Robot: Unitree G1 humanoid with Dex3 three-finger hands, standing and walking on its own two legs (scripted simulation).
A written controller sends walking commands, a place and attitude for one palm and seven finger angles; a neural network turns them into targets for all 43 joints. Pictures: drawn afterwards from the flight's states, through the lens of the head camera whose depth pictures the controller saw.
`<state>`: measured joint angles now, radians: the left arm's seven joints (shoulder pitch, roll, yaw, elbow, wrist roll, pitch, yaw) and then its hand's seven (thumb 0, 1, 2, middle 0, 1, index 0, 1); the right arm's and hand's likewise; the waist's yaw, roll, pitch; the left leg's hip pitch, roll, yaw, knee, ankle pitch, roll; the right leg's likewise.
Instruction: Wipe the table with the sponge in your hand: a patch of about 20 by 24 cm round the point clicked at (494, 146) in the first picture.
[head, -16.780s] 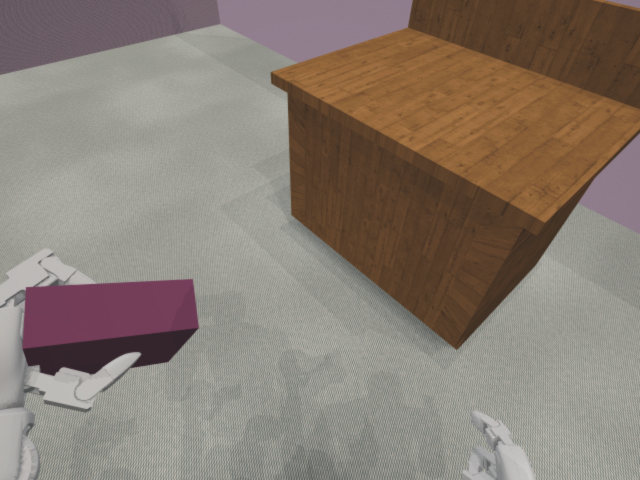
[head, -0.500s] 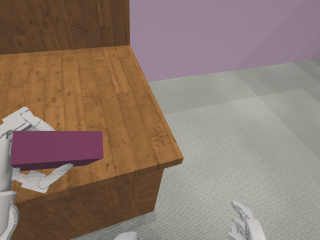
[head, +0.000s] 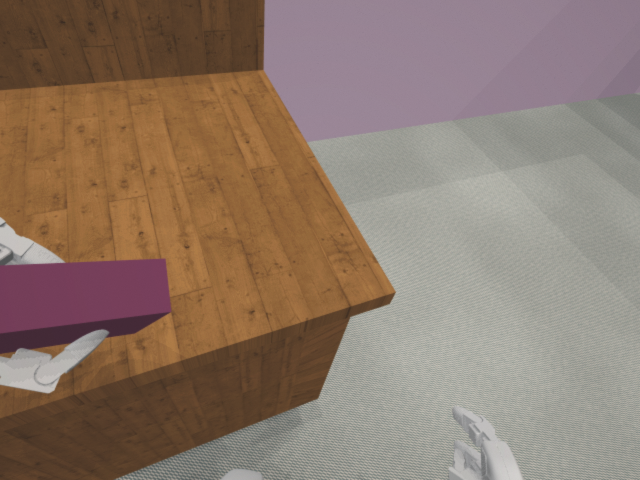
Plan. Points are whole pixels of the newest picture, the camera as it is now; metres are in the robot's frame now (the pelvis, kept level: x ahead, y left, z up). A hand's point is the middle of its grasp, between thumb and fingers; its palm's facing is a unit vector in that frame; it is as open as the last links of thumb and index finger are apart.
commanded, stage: come to a stop and stand still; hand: left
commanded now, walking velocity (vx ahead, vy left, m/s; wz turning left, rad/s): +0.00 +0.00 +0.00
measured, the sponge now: (100, 305) +0.22 +0.25 +0.14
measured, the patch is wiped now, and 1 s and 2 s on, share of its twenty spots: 0.00 0.00 0.00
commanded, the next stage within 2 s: look again from close up in 0.34 s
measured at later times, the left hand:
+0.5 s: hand (20, 329) +0.19 +0.30 +0.14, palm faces +0.42 -0.83 -0.38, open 9.1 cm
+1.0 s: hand (57, 322) +0.20 +0.27 +0.14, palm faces +0.38 -0.84 -0.38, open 9.1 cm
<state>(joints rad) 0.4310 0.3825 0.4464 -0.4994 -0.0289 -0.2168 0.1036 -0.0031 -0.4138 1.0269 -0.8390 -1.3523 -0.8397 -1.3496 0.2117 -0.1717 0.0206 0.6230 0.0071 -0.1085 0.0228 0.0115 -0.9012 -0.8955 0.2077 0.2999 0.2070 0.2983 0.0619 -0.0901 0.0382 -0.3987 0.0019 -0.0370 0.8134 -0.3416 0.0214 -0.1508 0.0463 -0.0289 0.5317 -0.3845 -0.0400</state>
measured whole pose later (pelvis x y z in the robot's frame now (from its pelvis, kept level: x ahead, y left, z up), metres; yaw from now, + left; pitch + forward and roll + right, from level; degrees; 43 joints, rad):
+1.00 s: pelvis -0.01 +0.02 +0.01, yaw +0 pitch +0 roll -1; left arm 0.48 0.33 0.32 -0.43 -0.04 -0.13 0.11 -0.01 -0.41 1.02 -0.84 -1.35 -0.84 -1.34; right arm 0.22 -0.18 0.01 0.62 0.01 -0.09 -0.04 0.01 -0.90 -0.90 0.21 0.30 0.21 0.30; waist 0.03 -0.02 0.04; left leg -0.24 -0.02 -0.02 0.52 -0.28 0.03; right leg -0.20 0.03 -0.09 0.48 -0.29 -0.05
